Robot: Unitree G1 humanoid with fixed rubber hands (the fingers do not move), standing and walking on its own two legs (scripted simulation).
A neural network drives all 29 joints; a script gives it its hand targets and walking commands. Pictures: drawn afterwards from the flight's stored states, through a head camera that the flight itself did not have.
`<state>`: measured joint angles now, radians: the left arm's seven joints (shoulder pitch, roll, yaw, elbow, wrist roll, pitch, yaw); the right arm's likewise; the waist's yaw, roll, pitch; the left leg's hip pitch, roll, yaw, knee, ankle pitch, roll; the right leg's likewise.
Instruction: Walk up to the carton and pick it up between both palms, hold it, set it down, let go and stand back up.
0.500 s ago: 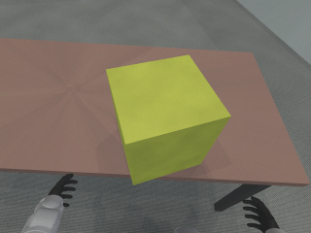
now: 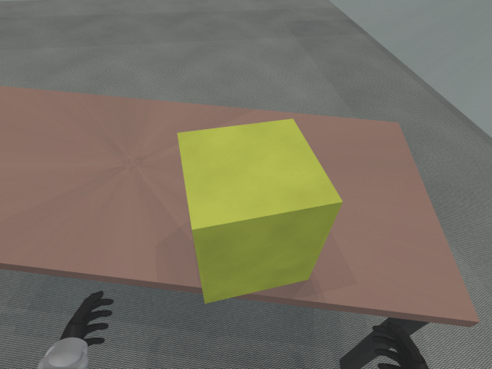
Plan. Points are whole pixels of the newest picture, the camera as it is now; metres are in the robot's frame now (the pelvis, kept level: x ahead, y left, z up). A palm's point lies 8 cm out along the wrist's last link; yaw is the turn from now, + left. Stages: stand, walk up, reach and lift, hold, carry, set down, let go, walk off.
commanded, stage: reach and lift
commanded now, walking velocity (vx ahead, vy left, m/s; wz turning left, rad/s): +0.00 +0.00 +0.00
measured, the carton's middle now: (248, 212) +0.38 +0.01 +0.03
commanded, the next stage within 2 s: none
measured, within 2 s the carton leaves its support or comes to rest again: neither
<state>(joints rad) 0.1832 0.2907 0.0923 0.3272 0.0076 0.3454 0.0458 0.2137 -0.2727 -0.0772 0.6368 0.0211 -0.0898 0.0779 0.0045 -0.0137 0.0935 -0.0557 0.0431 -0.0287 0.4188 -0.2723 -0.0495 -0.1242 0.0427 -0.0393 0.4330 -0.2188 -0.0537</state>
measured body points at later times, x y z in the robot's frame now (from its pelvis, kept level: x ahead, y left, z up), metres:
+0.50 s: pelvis +0.00 +0.02 +0.01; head -0.02 +0.02 +0.46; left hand +0.18 +0.24 -0.02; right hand +0.17 -0.27 -0.03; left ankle -0.02 +0.15 -0.74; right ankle +0.02 -0.08 -0.74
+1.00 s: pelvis +0.01 +0.00 +0.01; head -0.02 +0.02 +0.45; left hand +0.19 +0.20 +0.03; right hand +0.19 -0.26 +0.02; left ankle -0.02 +0.15 -0.74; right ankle +0.02 -0.08 -0.74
